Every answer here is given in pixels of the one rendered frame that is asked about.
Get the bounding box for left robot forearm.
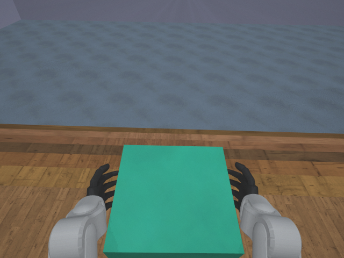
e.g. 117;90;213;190
48;195;107;258

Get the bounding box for right robot forearm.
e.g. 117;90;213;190
239;194;302;258

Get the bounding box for left robot hand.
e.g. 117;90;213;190
86;163;119;211

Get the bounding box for right robot hand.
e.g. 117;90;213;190
227;162;259;212

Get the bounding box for carton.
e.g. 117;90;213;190
103;145;245;258

